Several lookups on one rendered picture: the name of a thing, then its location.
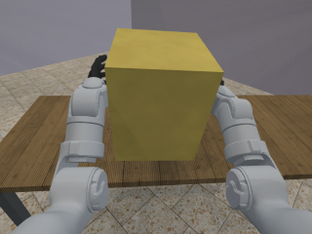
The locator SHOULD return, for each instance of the right robot upper arm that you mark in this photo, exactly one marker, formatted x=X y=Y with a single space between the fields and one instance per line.
x=260 y=193

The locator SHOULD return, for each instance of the carton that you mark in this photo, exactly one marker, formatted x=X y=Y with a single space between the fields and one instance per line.
x=161 y=88

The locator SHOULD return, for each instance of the left robot upper arm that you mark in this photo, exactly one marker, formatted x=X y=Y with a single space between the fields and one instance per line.
x=76 y=194

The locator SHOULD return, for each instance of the left robot forearm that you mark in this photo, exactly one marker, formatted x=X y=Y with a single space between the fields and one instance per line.
x=84 y=126

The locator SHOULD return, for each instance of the right robot forearm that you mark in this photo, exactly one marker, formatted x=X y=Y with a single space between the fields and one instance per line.
x=243 y=146

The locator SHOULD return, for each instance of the left robot hand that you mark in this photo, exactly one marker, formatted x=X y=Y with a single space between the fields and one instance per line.
x=97 y=67

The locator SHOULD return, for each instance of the table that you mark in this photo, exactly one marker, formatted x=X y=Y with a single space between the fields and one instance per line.
x=29 y=153

